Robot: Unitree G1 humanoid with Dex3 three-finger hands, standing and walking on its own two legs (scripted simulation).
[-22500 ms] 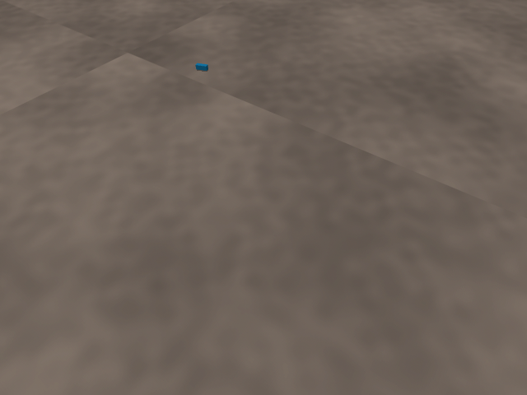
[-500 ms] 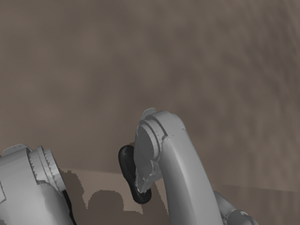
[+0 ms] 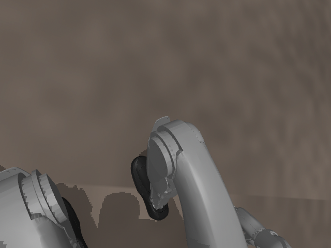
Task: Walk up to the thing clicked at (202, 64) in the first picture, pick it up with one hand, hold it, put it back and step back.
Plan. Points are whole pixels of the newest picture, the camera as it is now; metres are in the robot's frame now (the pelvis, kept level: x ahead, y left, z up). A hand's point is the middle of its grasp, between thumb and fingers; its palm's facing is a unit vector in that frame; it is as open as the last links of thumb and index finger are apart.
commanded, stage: settle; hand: left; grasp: from above
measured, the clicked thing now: out of the picture +0.47 +0.34 -0.28
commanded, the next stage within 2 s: lift in 0.86 s
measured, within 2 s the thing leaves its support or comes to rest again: leaves its support in 0.20 s
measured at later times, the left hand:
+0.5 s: hand out of the picture +0.46 +0.35 -0.17, palm faces -0.36 -0.01 -0.93, open 6.2 cm
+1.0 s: hand out of the picture +0.44 +0.34 -0.10, palm faces -0.45 -0.02 -0.89, open 6.1 cm
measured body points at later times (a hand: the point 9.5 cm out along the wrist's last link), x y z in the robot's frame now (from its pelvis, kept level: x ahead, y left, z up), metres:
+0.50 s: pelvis +0.00 +0.00 +0.00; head +0.23 +0.13 +0.37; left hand +0.47 +0.35 -0.12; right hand +0.08 -0.26 -0.05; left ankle +0.06 +0.12 -0.26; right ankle +0.11 -0.12 -0.26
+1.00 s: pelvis -0.01 -0.01 +0.03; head +0.22 +0.10 +0.41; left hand +0.46 +0.34 -0.05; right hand +0.08 -0.29 -0.05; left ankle +0.06 +0.12 -0.26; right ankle +0.11 -0.12 -0.26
